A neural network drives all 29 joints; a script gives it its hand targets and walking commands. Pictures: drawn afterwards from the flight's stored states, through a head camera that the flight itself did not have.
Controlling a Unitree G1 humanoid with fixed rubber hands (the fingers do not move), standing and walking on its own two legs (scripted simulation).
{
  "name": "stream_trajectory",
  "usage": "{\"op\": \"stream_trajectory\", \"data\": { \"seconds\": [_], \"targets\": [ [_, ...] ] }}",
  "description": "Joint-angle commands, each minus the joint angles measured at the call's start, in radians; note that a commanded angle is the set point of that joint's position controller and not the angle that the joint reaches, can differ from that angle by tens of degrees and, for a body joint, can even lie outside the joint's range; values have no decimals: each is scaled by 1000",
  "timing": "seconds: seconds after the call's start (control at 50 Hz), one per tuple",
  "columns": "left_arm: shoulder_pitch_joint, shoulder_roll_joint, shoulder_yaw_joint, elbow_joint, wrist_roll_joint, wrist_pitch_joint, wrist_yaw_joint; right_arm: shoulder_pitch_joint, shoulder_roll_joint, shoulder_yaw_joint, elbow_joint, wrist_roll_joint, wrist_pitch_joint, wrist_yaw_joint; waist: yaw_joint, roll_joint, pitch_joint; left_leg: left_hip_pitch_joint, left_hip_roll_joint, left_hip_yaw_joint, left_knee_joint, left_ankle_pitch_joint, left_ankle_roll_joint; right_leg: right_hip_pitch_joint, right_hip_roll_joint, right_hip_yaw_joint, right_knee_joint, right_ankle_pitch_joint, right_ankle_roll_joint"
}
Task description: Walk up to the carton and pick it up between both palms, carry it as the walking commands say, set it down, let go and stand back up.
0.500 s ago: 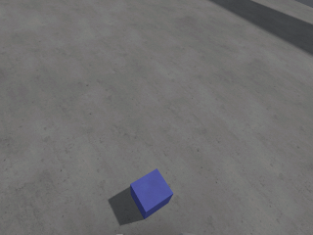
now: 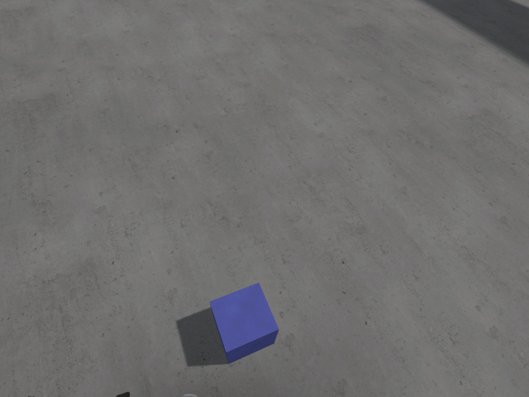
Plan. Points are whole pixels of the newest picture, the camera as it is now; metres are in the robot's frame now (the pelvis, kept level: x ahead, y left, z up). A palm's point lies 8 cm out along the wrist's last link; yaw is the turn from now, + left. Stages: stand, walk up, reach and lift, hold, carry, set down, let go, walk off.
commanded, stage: walk up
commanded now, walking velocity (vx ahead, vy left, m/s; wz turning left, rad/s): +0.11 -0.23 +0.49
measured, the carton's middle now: (243, 323) +0.41 +0.02 -0.66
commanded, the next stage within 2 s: stand in 1.66 s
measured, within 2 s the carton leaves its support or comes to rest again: neither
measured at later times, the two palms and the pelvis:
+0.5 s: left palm out of the picture -0.03 +0.13 -0.15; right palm (407, 328) +0.25 -0.27 -0.12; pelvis +0.06 -0.07 +0.00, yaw +12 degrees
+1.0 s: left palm out of the picture -0.01 +0.14 -0.10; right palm (455, 335) +0.23 -0.36 -0.13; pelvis +0.05 -0.12 +0.01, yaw +17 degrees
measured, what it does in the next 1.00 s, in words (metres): steps to the right, turning left: left foot, then right foot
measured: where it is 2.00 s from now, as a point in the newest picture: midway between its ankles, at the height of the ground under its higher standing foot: outside the picture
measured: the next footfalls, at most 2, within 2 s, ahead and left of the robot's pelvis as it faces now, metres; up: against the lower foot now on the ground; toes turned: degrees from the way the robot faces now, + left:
left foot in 0.40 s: +0.08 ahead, +0.02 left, +0.00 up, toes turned +18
right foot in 0.74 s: +0.19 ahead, -0.24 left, +0.00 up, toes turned +9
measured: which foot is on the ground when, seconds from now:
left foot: up 0.00-0.38, down 0.40-0.74, up 0.76-1.00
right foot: down 0.00-0.44, up 0.46-0.72, down 0.74-1.00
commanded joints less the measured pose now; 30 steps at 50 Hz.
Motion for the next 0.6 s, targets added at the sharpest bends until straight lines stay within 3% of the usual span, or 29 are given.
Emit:
{"op": "stream_trajectory", "data": {
  "seconds": [0.0,0.02,0.06,0.1,0.14,0.2,0.22,0.26,0.3,0.32,0.34,0.36,0.38,0.4,0.42,0.44,0.46,0.48,0.52,0.54,0.58],
  "targets": [
    [117,163,34,-30,-9,-37,29,-84,-39,-8,-100,-7,-14,-1,59,-158,-14,-276,-38,177,475,-16,48,172,-249,137,-332,168,-51],
    [109,136,21,-23,-3,-44,36,-89,-51,-12,-94,-2,-5,7,41,-197,-6,-228,-36,192,514,1,44,133,-216,100,-310,276,-65],
    [112,97,14,-17,-6,-52,50,-76,-57,-17,-82,4,5,30,17,-201,8,-176,-40,218,531,43,47,148,-196,13,-262,467,-68],
    [164,80,17,20,-10,-60,60,-71,-35,-14,-85,1,7,36,10,-189,-12,-175,-67,243,480,40,46,237,-204,-41,-206,755,-69],
    [227,64,12,50,-6,-62,63,-134,-18,-7,-100,0,12,39,32,-181,3,-144,-72,250,408,24,47,252,-214,-38,-194,812,-73],
    [340,57,11,103,5,-55,70,-276,-9,9,-133,4,8,42,95,-181,46,-140,-71,272,259,-60,53,312,-245,1,-143,934,-88],
    [337,70,15,108,2,-50,73,-285,-8,15,-131,8,5,40,90,-187,51,-97,-75,274,216,-86,58,303,-259,6,-119,1026,-90],
    [292,95,24,93,-8,-51,79,-252,-16,10,-123,10,-6,36,47,-147,10,67,-108,299,90,-98,73,266,-277,-6,-42,1270,-87],
    [273,139,37,86,-24,-59,86,-189,-23,5,-93,13,1,33,15,-99,-25,190,-135,301,-33,-44,76,251,-300,23,39,1458,-39],
    [263,132,42,95,-37,-54,86,-130,-45,2,-80,15,-9,24,-25,-76,-65,308,-103,291,-142,119,91,215,-247,-15,127,1360,-5],
    [250,112,39,70,-47,-61,86,-81,-98,-15,-56,13,-11,17,-40,47,-132,467,1,211,-117,571,150,80,-194,-48,295,1157,47],
    [267,62,34,47,-57,-63,87,-42,-158,-33,-54,12,-6,14,-47,213,-210,623,226,-3,-84,1054,284,-119,-93,-87,594,535,93],
    [253,38,44,36,-47,-49,86,-40,-158,-28,-53,19,-11,8,-26,268,-196,674,393,-187,-137,1312,380,-292,-19,-5,725,-367,79],
    [239,44,44,47,-30,-31,84,-74,-94,-9,-43,27,-20,5,17,121,-141,524,344,-77,-190,1043,351,-220,-89,74,641,-389,13],
    [214,39,37,54,-19,-28,76,-157,-44,9,-47,12,-20,6,36,87,-69,375,261,-26,-231,755,315,-167,-95,48,541,-345,-3],
    [189,43,30,49,-21,-19,71,-251,-46,16,-70,1,-12,6,59,138,30,236,195,23,-256,642,262,-135,-78,46,500,-309,0],
    [198,49,25,63,-31,-1,72,-311,-65,24,-85,4,-11,-1,76,151,87,167,180,70,-249,733,235,-90,-59,42,462,-312,14],
    [234,23,23,71,-23,7,71,-309,-64,19,-90,4,-14,-4,74,157,67,203,175,114,-233,778,236,-80,-48,8,421,-291,21],
    [244,14,34,73,-11,3,70,-248,-70,13,-71,0,-21,5,50,136,26,239,189,92,-239,796,245,-83,-31,-41,391,-229,31],
    [223,27,35,74,-13,8,73,-244,-92,7,-73,-3,-19,7,43,132,40,228,189,85,-216,875,259,-85,-18,-44,387,-225,38],
    [194,33,34,57,-14,8,73,-230,-117,-6,-68,-7,-18,10,52,156,4,230,162,87,-185,878,239,-56,-24,-41,320,-169,35]
  ]
}}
